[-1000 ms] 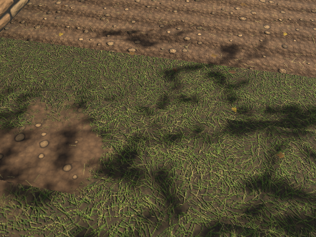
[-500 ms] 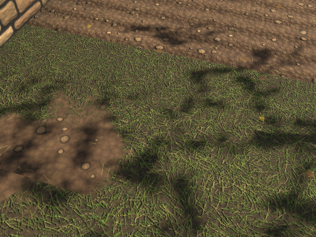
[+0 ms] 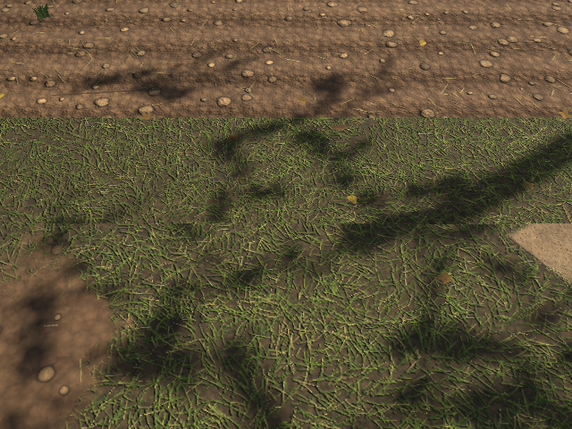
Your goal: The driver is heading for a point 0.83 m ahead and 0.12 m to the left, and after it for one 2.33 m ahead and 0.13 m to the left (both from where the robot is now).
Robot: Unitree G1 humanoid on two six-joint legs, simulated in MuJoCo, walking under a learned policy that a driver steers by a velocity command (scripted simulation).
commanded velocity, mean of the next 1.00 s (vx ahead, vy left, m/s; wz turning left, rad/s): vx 0.43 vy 0.00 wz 0.03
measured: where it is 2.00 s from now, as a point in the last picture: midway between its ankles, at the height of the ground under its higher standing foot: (239, 244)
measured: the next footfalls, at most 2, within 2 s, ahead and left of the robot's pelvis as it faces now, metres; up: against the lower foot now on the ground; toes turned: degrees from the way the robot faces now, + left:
left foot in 0.18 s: +0.13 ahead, +0.14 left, +0.00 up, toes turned -7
right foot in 0.62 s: +0.35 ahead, -0.10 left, +0.00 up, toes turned -6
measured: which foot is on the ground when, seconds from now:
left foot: up 0.00-0.16, down 0.18-0.62, up 0.64-1.00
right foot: down 0.00-0.20, up 0.22-0.60, down 0.62-1.00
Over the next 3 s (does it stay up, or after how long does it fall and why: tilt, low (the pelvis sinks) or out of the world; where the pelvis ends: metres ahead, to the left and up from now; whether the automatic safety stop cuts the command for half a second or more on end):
stays up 1.66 0.12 -0.38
